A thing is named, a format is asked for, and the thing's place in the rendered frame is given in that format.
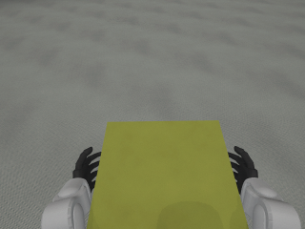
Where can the robot right forearm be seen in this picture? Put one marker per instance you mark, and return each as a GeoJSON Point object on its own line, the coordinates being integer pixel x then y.
{"type": "Point", "coordinates": [266, 207]}

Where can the robot left forearm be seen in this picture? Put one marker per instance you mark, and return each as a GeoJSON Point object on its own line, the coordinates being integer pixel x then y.
{"type": "Point", "coordinates": [69, 207]}

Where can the carton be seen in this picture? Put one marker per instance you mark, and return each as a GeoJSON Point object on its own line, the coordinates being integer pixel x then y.
{"type": "Point", "coordinates": [165, 175]}

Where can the right robot hand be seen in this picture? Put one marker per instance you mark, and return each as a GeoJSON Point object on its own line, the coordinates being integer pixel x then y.
{"type": "Point", "coordinates": [245, 167]}

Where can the left robot hand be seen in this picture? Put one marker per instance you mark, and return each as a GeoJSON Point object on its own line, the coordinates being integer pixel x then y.
{"type": "Point", "coordinates": [83, 167]}

